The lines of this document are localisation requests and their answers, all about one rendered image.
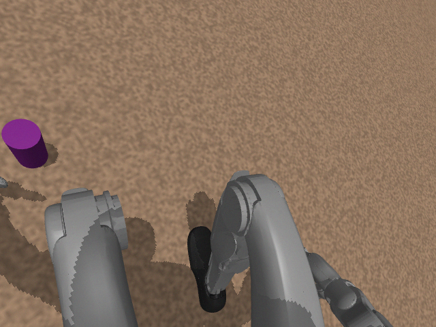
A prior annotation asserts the can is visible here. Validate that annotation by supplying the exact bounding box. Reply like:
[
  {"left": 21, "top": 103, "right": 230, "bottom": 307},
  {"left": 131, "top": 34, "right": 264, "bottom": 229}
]
[{"left": 1, "top": 119, "right": 48, "bottom": 168}]

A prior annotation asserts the right robot foot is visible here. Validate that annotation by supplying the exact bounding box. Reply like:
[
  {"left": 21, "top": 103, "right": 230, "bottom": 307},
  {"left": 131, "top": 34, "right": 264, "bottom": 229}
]
[{"left": 187, "top": 226, "right": 226, "bottom": 313}]

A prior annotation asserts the right robot hand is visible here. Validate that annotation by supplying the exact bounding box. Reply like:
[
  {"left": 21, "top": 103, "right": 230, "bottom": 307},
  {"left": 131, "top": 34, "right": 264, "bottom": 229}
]
[{"left": 304, "top": 247, "right": 342, "bottom": 300}]

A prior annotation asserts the right robot arm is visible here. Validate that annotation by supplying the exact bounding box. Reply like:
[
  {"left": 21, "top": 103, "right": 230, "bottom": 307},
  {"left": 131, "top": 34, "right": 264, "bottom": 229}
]
[{"left": 324, "top": 279, "right": 393, "bottom": 327}]

